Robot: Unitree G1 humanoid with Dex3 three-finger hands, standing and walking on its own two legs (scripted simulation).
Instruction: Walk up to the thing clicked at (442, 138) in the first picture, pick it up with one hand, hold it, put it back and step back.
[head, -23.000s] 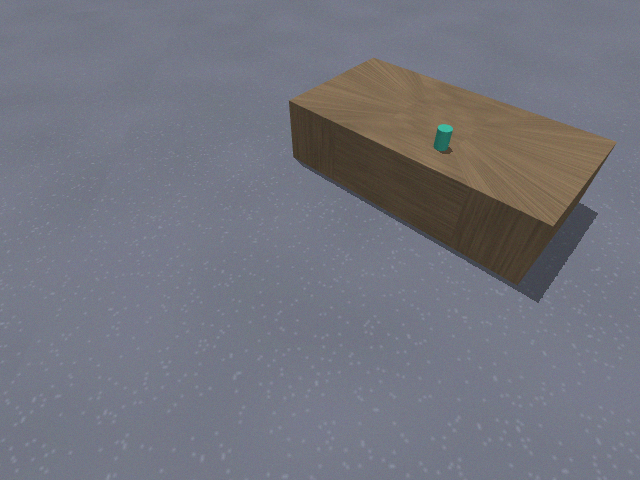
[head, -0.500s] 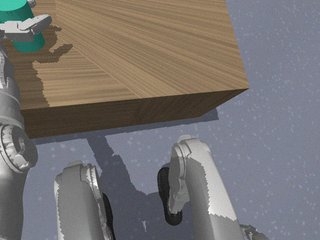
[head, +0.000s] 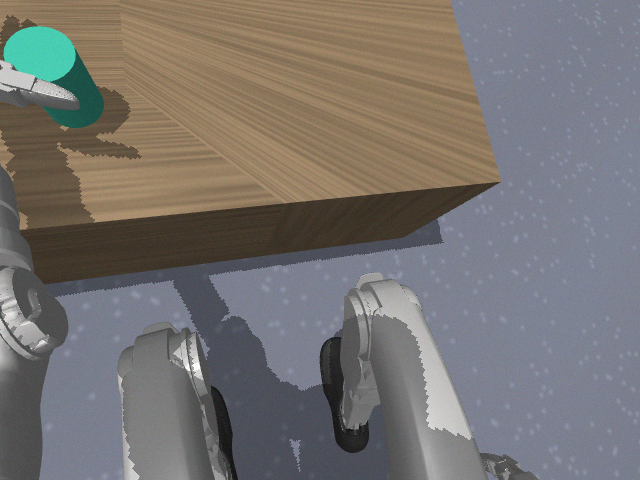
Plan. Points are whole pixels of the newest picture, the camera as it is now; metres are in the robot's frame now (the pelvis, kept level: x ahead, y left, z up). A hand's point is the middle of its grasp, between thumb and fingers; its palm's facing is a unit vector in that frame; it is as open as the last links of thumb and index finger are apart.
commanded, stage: withdraw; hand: left
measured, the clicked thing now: (59, 81) +0.58 +0.20 -0.02
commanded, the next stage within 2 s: rise in 0.10 s
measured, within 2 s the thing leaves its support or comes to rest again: neither
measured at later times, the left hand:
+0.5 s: hand out of the picture +0.57 +0.32 +0.18, palm faces +0.30 -0.91 -0.30, open 17.4 cm
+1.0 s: hand out of the picture +0.41 +0.26 +0.22, palm faces +0.20 -0.92 -0.34, open 17.2 cm
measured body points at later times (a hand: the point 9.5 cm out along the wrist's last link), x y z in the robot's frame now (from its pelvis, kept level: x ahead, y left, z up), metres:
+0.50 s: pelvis +0.02 +0.00 +0.16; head +0.23 +0.04 +0.56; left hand +0.55 +0.37 +0.20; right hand +0.04 -0.26 +0.05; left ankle +0.07 +0.11 -0.36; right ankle +0.11 -0.13 -0.36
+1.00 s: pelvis +0.07 +0.00 +0.31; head +0.16 +0.04 +0.75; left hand +0.39 +0.31 +0.25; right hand +0.16 -0.26 +0.20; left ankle +0.07 +0.11 -0.36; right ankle +0.11 -0.13 -0.36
